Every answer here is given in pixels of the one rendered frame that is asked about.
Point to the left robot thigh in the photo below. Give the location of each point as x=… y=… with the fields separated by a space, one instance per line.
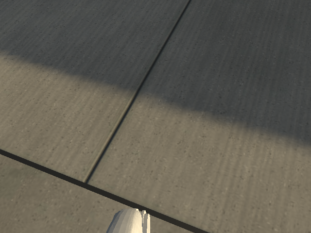
x=130 y=221

